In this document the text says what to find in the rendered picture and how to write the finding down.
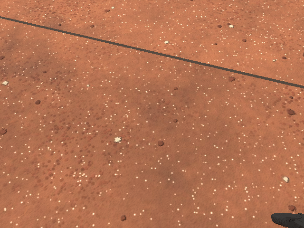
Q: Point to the right robot hand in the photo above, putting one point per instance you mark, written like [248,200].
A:
[288,220]

